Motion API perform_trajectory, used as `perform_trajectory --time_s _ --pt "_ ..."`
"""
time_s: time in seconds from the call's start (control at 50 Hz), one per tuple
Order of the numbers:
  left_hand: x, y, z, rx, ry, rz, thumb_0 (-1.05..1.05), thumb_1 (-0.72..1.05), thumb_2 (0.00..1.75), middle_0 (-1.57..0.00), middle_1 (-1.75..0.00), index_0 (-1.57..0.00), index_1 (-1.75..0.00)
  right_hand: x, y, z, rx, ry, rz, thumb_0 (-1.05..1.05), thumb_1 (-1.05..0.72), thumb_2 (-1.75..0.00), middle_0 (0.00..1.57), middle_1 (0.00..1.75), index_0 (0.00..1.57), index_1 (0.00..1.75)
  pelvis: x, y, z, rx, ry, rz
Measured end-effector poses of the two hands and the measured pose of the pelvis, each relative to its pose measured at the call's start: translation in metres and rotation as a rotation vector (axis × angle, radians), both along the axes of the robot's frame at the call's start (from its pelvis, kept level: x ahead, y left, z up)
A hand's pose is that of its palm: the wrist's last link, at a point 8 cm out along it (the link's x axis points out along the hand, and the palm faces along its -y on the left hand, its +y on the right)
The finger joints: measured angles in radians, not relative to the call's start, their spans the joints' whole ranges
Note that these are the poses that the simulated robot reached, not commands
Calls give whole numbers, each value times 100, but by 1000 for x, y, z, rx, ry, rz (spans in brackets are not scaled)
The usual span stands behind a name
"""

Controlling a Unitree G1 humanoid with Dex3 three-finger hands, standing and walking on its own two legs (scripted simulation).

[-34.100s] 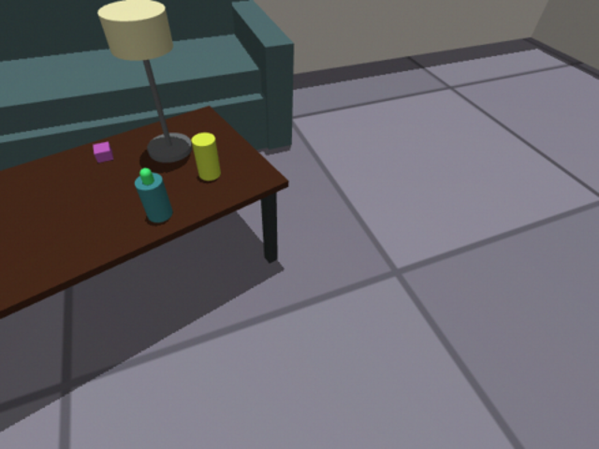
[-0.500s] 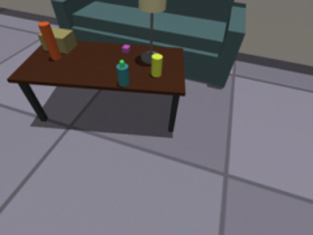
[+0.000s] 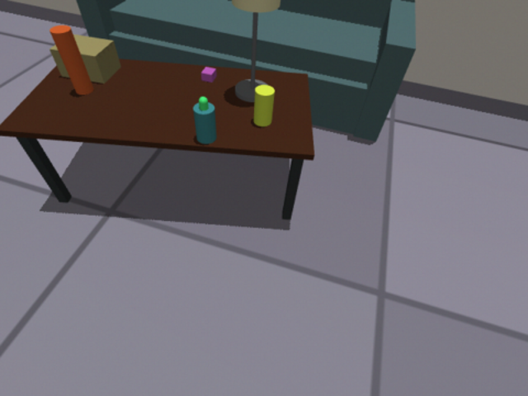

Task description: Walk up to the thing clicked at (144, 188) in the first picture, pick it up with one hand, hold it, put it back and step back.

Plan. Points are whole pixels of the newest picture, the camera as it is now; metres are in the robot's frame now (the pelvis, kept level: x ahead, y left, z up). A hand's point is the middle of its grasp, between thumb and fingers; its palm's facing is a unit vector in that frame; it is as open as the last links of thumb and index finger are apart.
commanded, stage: step back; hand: left
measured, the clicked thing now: (204, 118) +1.02 +0.18 -0.23
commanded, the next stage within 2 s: stand in 0.18 s
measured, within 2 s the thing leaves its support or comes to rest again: neither
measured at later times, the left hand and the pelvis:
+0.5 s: hand out of the picture +0.10 +0.23 -0.14, palm faces -0.02 -0.94 -0.33, open 7.3 cm; pelvis +0.00 -0.01 +0.02, yaw +0 degrees
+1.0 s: hand out of the picture +0.04 +0.23 -0.14, palm faces -0.02 -0.94 -0.35, open 7.3 cm; pelvis -0.02 -0.02 +0.02, yaw +0 degrees
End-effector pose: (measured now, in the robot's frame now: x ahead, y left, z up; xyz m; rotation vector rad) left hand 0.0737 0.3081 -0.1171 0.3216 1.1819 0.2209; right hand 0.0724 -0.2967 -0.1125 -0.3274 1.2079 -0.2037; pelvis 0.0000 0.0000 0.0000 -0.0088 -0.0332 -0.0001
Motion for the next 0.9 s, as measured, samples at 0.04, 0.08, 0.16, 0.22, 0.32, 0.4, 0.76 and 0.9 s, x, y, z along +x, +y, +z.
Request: perform_trajectory --time_s 0.04,0.08,0.16,0.22,0.32,0.4,0.76,0.9 --pt "12 1 3 6 -16 -7 0 90 90 -20 -30 -21 -30 8 3 0 6 -11 -3 0 -90 -90 20 30 20 30 3 1 1 2 1 -1" --pt "24 1 6 12 -32 -16 0 90 90 -20 -30 -21 -30 15 5 -1 11 -23 -6 0 -90 -90 20 30 20 30 4 1 1 5 0 -4" --pt "41 -2 12 19 -60 -35 0 90 90 -20 -30 -21 -30 27 5 -1 21 -47 -13 0 -90 -90 20 30 20 30 6 1 2 9 -3 -9" --pt "48 -6 15 16 -71 -42 0 90 90 -20 -30 -21 -30 32 5 0 28 -62 -16 0 -90 -90 20 30 20 30 6 1 4 11 -9 -9" --pt "47 -17 18 -4 -58 -47 0 90 90 -20 -30 -21 -30 32 2 5 34 -66 -9 0 -90 -90 20 30 20 30 5 -2 10 13 -15 -5" --pt "37 -25 18 -17 -38 -45 0 90 90 -20 -30 -21 -30 27 -2 8 34 -57 -8 0 -90 -90 20 30 20 30 1 -6 13 13 -19 -3" --pt "-26 -33 16 -12 53 2 0 90 90 -20 -30 -21 -30 -18 -20 5 34 15 -8 0 -90 -90 20 30 20 30 -19 -21 16 9 -27 7" --pt "-37 -32 16 -8 66 10 0 90 90 -20 -30 -21 -30 -33 -22 2 37 43 -6 0 -90 -90 20 30 20 30 -23 -23 16 10 -19 8"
